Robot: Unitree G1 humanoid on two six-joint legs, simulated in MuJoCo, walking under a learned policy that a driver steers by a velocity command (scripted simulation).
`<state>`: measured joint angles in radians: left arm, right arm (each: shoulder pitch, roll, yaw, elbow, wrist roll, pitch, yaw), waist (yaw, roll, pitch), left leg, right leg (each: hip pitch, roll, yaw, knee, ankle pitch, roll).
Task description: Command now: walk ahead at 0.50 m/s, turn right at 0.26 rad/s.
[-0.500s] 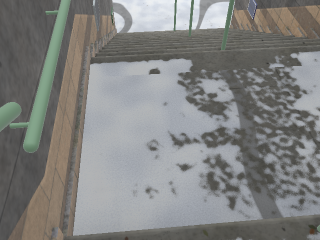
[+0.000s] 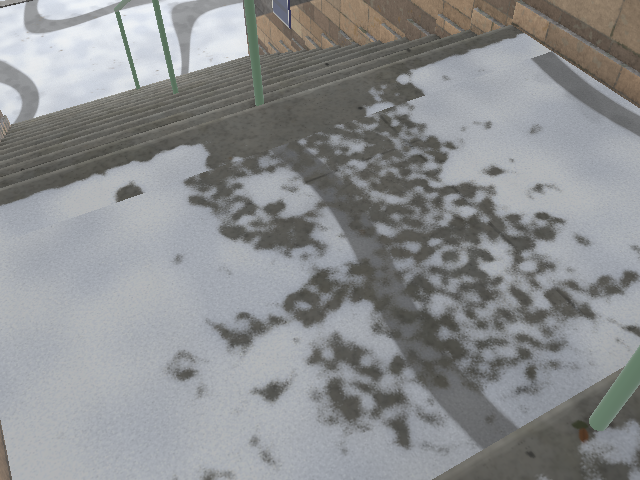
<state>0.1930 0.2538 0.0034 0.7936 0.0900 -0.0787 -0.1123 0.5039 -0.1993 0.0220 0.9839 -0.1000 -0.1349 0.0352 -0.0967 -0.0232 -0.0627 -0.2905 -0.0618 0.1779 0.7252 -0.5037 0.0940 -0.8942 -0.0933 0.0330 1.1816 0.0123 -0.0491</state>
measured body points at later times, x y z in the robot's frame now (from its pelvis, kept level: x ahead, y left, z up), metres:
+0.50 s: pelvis +0.29 -0.04 -0.13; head +0.30 -0.03 +0.32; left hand +0.34 +0.22 -0.28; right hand +0.30 -0.28 -0.27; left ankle +0.27 +0.12 -0.76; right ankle +0.30 -0.12 -0.87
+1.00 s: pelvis +0.43 +0.14 -0.30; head +0.48 +0.18 +0.14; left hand +0.27 +0.37 -0.45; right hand +0.69 -0.04 -0.41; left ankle +0.46 +0.27 -1.03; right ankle +0.34 -0.07 -0.77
